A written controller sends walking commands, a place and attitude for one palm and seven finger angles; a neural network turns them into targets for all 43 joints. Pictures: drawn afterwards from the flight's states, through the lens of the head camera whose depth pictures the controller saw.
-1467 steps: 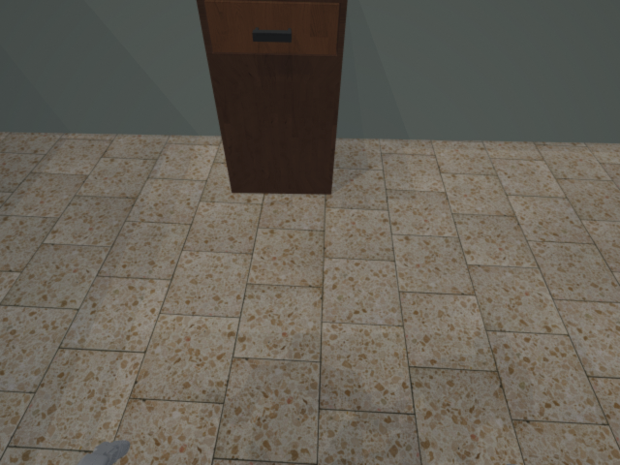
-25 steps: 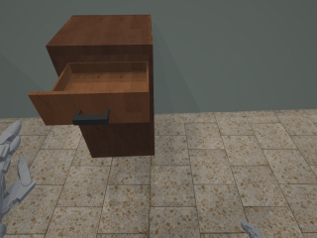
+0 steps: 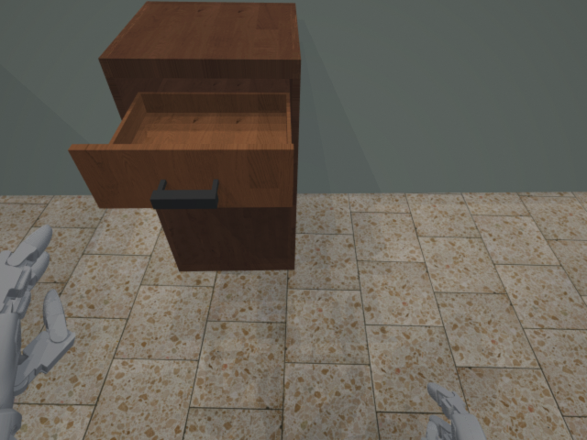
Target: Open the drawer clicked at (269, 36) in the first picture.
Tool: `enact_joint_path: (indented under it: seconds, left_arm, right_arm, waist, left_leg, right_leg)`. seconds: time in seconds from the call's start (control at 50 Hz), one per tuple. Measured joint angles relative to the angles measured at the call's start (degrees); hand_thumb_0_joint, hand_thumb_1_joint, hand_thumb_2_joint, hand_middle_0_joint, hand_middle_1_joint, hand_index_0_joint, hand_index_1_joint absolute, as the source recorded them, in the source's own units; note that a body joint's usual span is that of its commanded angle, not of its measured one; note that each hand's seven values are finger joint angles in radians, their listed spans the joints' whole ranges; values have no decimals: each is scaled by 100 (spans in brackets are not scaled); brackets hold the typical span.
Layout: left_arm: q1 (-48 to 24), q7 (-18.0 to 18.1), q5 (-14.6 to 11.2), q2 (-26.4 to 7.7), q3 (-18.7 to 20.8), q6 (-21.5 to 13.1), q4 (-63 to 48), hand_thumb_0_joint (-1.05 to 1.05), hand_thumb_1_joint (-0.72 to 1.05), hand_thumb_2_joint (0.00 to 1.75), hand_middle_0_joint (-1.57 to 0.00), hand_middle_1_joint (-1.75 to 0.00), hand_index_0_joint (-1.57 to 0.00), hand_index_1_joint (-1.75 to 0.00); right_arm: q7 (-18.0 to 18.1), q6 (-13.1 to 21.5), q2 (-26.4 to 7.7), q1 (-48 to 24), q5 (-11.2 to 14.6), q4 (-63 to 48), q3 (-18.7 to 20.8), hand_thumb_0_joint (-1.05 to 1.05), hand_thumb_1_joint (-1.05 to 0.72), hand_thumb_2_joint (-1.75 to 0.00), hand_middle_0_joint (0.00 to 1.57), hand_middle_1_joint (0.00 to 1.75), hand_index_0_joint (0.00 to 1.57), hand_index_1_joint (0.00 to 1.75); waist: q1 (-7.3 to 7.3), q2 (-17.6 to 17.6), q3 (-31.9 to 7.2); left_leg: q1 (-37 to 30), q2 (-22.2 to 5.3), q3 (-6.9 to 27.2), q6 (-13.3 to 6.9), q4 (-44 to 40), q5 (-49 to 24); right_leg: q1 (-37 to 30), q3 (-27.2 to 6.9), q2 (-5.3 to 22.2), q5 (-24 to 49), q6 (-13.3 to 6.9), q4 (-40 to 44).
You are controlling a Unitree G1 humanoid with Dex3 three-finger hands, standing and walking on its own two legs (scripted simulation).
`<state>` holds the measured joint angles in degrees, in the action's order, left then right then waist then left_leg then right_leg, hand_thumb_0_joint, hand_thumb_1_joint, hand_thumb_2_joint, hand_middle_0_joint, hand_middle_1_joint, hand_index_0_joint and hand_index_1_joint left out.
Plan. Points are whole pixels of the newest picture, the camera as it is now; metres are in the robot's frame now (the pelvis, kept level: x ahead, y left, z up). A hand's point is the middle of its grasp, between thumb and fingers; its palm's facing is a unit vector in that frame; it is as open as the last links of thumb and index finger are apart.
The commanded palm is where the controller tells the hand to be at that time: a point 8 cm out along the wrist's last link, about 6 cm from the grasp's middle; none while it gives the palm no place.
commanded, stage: let the arm hang, fingers relaxed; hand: left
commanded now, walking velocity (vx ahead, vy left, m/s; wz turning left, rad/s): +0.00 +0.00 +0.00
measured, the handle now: (187, 191) +0.57 +0.25 -0.02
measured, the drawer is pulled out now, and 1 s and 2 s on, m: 0.30 0.30 0.30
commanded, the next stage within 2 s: look to check the result in 1.08 s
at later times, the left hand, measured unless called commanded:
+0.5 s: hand out of the picture -0.03 +0.19 -0.17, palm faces +0.04 -0.97 -0.24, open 7.2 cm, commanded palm none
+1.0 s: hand out of the picture -0.02 +0.18 -0.17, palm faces +0.03 -0.98 -0.20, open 7.3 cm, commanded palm none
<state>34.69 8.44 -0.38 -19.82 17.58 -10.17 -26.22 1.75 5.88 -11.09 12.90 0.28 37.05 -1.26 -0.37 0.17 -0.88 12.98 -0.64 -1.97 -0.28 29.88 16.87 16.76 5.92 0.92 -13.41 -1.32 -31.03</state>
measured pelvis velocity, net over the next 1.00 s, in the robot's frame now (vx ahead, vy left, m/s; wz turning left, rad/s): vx -0.03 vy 0.00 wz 0.02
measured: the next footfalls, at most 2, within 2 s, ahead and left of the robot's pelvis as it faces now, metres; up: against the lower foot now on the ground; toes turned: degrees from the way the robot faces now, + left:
none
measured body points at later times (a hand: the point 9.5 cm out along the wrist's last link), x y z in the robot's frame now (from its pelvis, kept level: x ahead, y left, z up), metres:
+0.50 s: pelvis -0.03 -0.01 +0.01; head +0.00 -0.01 +0.45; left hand -0.03 +0.24 -0.15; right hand +0.01 -0.27 -0.14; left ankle -0.01 +0.12 -0.74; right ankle +0.00 -0.11 -0.74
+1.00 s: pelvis -0.03 +0.00 +0.01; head -0.02 -0.01 +0.46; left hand -0.02 +0.23 -0.15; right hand -0.05 -0.21 -0.16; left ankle -0.01 +0.12 -0.74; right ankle +0.00 -0.11 -0.74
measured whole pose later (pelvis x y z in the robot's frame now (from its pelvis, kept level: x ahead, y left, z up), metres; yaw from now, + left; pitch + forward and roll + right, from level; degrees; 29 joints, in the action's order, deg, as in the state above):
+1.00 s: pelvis -0.03 +0.00 +0.01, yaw +1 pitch -2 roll +0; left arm 13.3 1.5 1.0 -8.5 0.9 0.9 63.9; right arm 1.6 -0.9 -7.7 17.3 -0.9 63.7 0.3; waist -1.1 1.0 3.3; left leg 11.4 0.1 -0.6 -0.4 23.9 10.7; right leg 11.5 -0.7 -1.0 -10.5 -0.7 -23.8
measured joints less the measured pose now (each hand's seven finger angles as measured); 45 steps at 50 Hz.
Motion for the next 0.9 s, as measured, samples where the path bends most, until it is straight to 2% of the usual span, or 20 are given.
enact_joint_path:
  seconds: [0.02,0.08,0.12,0.16,0.22,0.28,0.36,0.42,0.64,0.9]
  left_arm:
    - [-321,-163,110,-29,-194,66,555,1,89,90,-21,-31,-21,-30]
    - [-1297,-529,240,116,-795,766,2638,0,90,90,-20,-31,-21,-30]
    - [-1711,-656,261,256,-1097,1116,3934,0,90,90,-20,-30,-20,-30]
    - [-1934,-742,274,470,-1370,1264,5026,0,91,90,-20,-30,-20,-30]
    - [-1946,-850,252,759,-1753,1306,6153,1,91,90,-20,-30,-20,-30]
    - [-1875,-863,198,963,-1901,1295,6949,1,91,90,-20,-30,-21,-30]
    - [-1908,-777,142,847,-1725,1271,7656,-1,96,90,-21,-31,-21,-30]
    - [-1914,-786,143,755,-1700,1263,8070,-1,95,90,-21,-31,-21,-30]
    - [-1980,-767,127,707,-1663,1176,8891,0,92,90,-20,-30,-20,-30]
    - [-2124,-719,130,1046,-1676,1118,8983,0,91,90,-20,-30,-20,-30]
  right_arm:
    - [-109,51,-63,-46,-35,146,47,1,-90,-90,21,30,20,30]
    - [-246,-154,-260,-284,-144,546,94,1,-90,-90,21,30,20,30]
    - [-253,-296,-286,-402,-186,692,69,0,-90,-90,21,30,20,30]
    - [-252,-414,-318,-486,-166,810,58,0,-90,-90,21,30,20,30]
    - [-225,-561,-334,-433,-110,939,120,1,-90,-90,21,30,20,30]
    - [-170,-685,-322,-279,-106,1191,170,0,-90,-90,21,30,20,30]
    - [-105,-781,-290,-43,-118,1610,174,0,-90,-90,21,30,20,30]
    - [-73,-830,-275,54,-123,1847,175,0,-91,-90,20,30,20,30]
    - [-67,-770,-34,262,-127,2383,126,0,-91,-90,20,30,20,30]
    - [-41,-710,300,421,-124,2638,132,0,-90,-90,20,30,20,30]
  waist:
    - [10,50,-25]
    - [-12,183,-56]
    - [-56,118,33]
    - [-71,143,223]
    - [-155,138,467]
    - [-132,-36,627]
    - [-1,-157,663]
    - [26,-98,639]
    - [-7,200,470]
    - [-68,146,392]
  left_leg:
    - [105,52,52,-23,42,-15]
    - [386,248,134,-91,197,-33]
    - [471,370,94,-101,285,-22]
    - [480,313,75,-58,414,33]
    - [395,185,167,8,429,28]
    - [245,119,249,76,310,-33]
    - [83,27,328,107,34,-218]
    - [24,-29,354,113,-133,-336]
    - [-121,3,274,56,-538,-611]
    - [-148,69,155,-4,-595,-629]
  right_leg:
    - [128,-83,30,-115,31,-216]
    - [422,-471,91,-716,90,-824]
    - [392,-663,112,-588,85,-840]
    - [289,-696,40,-614,80,-730]
    - [122,-612,-91,-548,2,-583]
    - [-78,-541,-159,-434,-51,-378]
    - [-333,-468,-250,-179,-68,73]
    - [-467,-446,-307,28,-72,403]
    - [-607,-527,-271,341,-13,839]
    - [-532,-644,-204,311,51,743]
